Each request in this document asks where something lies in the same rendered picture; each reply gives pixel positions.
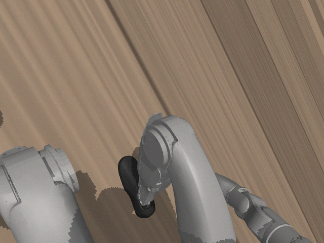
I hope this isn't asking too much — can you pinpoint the right robot foot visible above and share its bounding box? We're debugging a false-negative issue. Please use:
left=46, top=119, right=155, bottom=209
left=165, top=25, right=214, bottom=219
left=118, top=156, right=155, bottom=218

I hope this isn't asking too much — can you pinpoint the right robot arm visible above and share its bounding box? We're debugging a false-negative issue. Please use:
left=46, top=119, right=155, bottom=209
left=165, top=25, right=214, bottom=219
left=228, top=187, right=312, bottom=243

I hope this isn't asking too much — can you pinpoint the right robot hand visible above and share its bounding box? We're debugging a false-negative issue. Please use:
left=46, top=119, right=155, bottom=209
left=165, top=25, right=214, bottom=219
left=215, top=173, right=241, bottom=204

